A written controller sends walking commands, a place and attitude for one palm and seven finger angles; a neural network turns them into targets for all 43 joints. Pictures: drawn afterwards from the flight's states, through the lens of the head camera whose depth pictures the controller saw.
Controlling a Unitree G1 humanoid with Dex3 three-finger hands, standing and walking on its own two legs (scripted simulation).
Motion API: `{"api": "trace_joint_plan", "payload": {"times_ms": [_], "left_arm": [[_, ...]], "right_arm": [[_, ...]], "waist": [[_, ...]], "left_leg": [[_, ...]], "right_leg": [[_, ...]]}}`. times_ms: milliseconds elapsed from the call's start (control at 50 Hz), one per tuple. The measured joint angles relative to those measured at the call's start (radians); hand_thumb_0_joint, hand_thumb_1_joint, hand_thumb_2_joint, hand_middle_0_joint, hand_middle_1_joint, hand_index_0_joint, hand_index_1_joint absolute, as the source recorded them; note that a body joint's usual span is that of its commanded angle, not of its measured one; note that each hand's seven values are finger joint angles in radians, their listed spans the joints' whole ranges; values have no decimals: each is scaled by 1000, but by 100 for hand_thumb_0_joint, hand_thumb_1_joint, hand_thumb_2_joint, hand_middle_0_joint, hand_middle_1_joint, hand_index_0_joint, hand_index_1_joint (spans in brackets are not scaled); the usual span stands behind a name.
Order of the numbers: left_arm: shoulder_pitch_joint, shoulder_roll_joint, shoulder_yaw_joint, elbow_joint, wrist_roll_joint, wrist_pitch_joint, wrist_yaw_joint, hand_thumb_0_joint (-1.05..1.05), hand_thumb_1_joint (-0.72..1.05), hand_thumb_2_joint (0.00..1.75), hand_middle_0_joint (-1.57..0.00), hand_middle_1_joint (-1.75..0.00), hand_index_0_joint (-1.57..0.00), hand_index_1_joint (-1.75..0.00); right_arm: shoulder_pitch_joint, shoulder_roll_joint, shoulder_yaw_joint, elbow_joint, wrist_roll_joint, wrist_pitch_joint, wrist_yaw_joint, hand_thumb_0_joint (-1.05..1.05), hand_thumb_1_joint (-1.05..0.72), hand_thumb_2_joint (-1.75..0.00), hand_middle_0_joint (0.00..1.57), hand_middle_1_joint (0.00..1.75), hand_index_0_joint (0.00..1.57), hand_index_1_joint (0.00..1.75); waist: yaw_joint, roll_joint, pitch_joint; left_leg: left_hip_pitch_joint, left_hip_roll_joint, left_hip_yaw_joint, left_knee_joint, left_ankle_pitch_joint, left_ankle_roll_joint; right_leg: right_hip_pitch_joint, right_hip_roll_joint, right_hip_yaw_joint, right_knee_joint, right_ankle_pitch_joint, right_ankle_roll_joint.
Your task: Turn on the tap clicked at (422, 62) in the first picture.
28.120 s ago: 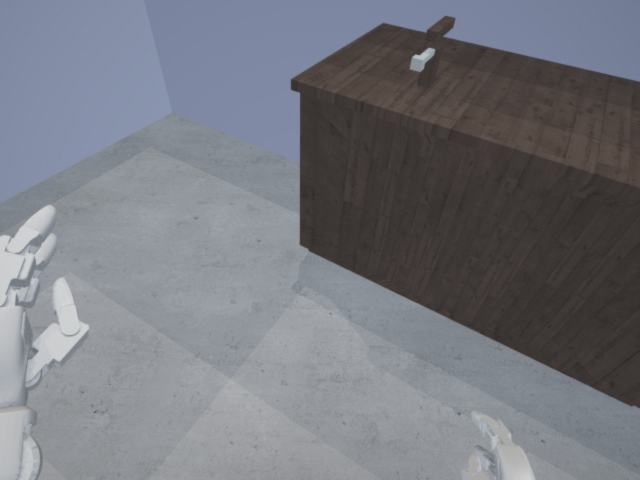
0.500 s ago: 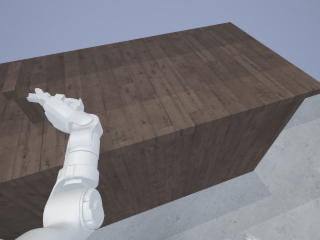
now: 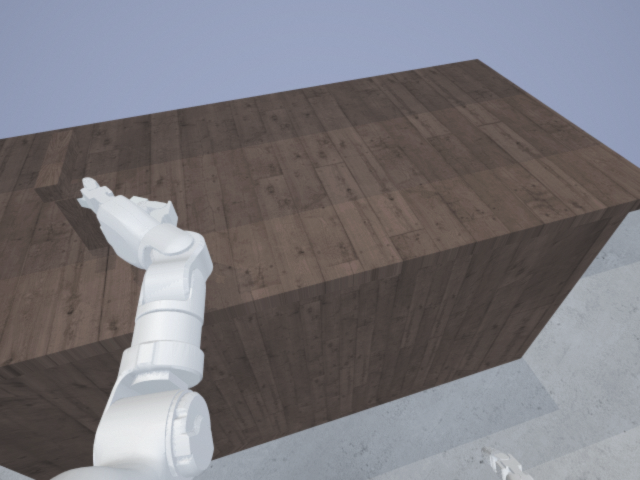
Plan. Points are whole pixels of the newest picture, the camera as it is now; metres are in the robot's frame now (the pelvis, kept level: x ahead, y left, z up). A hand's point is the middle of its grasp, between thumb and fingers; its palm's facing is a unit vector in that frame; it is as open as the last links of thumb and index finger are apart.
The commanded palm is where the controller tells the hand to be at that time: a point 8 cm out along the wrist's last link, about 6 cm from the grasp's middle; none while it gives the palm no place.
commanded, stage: lift the hand up off the lever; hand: left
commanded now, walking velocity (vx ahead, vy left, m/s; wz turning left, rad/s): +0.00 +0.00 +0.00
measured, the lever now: (138, 211) +0.43 +0.28 +0.12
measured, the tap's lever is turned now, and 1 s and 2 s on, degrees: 55 55 55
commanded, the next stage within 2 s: draw the hand back beside the body in 1.48 s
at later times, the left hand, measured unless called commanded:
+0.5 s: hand (158, 201) +0.39 +0.22 +0.17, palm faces +0.82 -0.57 -0.06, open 7.8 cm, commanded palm +0.34 +0.24 +0.17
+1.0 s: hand (152, 186) +0.40 +0.22 +0.19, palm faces +0.81 -0.59 -0.04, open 7.8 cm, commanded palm +0.34 +0.24 +0.19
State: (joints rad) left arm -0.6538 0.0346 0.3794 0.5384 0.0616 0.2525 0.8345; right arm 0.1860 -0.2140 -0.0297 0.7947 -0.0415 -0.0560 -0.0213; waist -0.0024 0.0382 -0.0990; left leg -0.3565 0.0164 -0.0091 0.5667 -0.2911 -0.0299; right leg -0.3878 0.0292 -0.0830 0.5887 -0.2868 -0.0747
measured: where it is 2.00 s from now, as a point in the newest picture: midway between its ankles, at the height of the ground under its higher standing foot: outside the picture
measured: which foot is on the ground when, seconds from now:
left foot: down 0.00-1.00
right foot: down 0.00-1.00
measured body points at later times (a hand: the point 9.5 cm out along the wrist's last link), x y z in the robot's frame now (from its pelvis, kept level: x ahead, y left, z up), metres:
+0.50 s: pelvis +0.00 +0.00 +0.01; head -0.02 -0.03 +0.45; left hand +0.35 +0.24 +0.18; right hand +0.17 -0.23 -0.11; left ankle +0.00 +0.14 -0.73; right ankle +0.01 -0.07 -0.73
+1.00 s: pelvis +0.00 +0.00 +0.01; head -0.01 -0.03 +0.46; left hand +0.35 +0.25 +0.20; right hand +0.18 -0.22 -0.11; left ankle +0.00 +0.14 -0.73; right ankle +0.01 -0.07 -0.73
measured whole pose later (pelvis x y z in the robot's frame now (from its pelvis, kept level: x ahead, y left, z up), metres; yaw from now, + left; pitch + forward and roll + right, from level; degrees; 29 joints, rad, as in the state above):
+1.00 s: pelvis +0.00 +0.00 +0.01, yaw +0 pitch +1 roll +1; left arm -0.63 0.02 0.31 0.36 0.01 0.39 0.80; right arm 0.13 -0.21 -0.01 0.81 -0.01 -0.04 -0.04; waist 0.04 0.05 -0.08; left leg -0.23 0.01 -0.01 0.46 -0.25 -0.03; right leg -0.26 0.03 -0.08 0.49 -0.25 -0.07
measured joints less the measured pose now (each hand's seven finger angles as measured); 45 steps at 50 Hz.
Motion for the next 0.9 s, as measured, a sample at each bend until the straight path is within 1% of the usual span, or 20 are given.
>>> {"api": "trace_joint_plan", "payload": {"times_ms": [120, 240, 360, 460, 580, 720, 900], "left_arm": [[8, 3, -17, -37, 1, 15, -2, 5, 88, 89, -15, -15, -15, -16], [13, 10, -34, -67, -16, 39, -19, 3, 90, 89, -15, -15, -15, -16], [39, -9, -58, -104, -32, 63, -24, 2, 90, 90, -15, -15, -15, -16], [37, -18, -56, -112, -28, 77, -18, 2, 90, 90, -15, -15, -15, -16], [35, -8, -54, -128, -26, 90, -23, 2, 90, 90, -15, -15, -15, -16], [29, -1, -60, -136, -38, 108, -34, 2, 90, 90, -15, -15, -15, -16], [8, -6, -69, -138, -40, 126, -31, 2, 91, 90, -15, -15, -15, -15]], "right_arm": [[-8, 0, 2, 4, 5, 2, -4, 1, -90, -90, 20, 30, 20, 30], [-12, -3, 4, 4, 14, 7, -9, 1, -90, -90, 20, 30, 20, 30], [-24, -6, 7, 7, 22, 8, -13, 2, -90, -90, 20, 30, 20, 30], [-44, -2, 11, 9, 21, 9, -15, 2, -90, -90, 20, 30, 20, 30], [-57, 2, 16, 4, 24, 13, -16, 2, -90, -90, 20, 30, 20, 30], [-58, 1, 20, 10, 30, 12, -20, 2, -90, -90, 20, 30, 20, 30], [-59, 0, 20, 21, 29, 10, -20, 2, -90, -90, 20, 30, 20, 30]], "waist": [[8, 4, 3], [19, 7, 4], [27, 11, 8], [31, 9, 10], [33, 9, 10], [38, 11, 15], [41, 11, 23]], "left_leg": [[19, -1, -3, -14, 6, -2], [45, -2, -7, -38, 16, -3], [71, -3, -11, -57, 25, -3], [81, -1, -11, -64, 30, -4], [93, -1, -10, -72, 34, -5], [107, -2, -14, -84, 40, -3], [115, -4, -12, -95, 42, 0]], "right_leg": [[19, 0, -3, -11, 3, -1], [44, -1, -6, -31, 10, -3], [71, -2, -10, -48, 16, -3], [81, 0, -10, -56, 21, -4], [93, 1, -9, -63, 25, -4], [110, 1, -13, -79, 31, -3], [119, -1, -11, -93, 36, 1]]}}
